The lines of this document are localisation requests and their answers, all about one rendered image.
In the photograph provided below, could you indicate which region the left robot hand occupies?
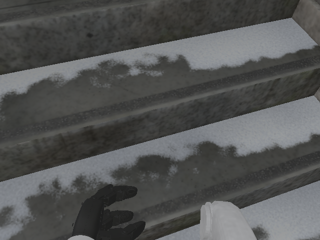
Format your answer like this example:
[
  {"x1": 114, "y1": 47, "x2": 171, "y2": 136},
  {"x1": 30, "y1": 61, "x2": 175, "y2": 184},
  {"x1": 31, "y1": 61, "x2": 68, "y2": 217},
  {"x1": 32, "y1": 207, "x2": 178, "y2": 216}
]
[{"x1": 71, "y1": 184, "x2": 146, "y2": 240}]

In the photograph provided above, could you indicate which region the robot right thigh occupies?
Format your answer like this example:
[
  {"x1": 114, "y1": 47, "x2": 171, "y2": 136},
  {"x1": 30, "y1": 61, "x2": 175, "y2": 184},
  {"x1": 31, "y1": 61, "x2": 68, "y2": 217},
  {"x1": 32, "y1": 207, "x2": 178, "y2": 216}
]
[{"x1": 199, "y1": 201, "x2": 257, "y2": 240}]

